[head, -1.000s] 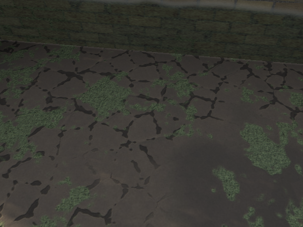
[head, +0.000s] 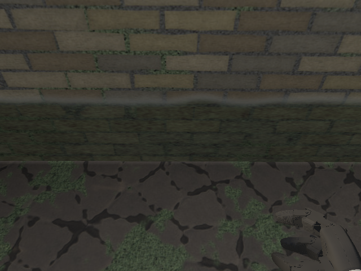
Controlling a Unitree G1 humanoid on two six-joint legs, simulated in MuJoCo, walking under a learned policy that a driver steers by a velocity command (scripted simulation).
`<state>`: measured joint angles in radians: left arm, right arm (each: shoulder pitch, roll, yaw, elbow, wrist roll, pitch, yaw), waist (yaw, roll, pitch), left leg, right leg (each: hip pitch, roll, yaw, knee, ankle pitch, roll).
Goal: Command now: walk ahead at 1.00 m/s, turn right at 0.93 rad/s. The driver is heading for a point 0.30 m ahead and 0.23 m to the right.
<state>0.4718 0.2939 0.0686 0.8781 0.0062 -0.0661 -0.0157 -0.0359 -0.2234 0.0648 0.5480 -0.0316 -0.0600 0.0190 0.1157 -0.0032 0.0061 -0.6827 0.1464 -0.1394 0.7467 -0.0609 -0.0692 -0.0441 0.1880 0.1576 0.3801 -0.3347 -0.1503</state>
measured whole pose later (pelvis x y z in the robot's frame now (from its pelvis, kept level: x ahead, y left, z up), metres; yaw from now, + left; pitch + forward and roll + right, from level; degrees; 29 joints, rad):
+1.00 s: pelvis +0.61 -0.11 +0.01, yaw -49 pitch -1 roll -3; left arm 0.18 0.33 0.07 0.56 0.02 0.00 -0.06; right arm 0.38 -0.34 -0.07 0.85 0.00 -0.08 -0.08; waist -0.02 -0.05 0.09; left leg -0.17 0.11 -0.02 0.50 -0.31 -0.05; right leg -0.53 0.09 0.18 0.96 -0.29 0.04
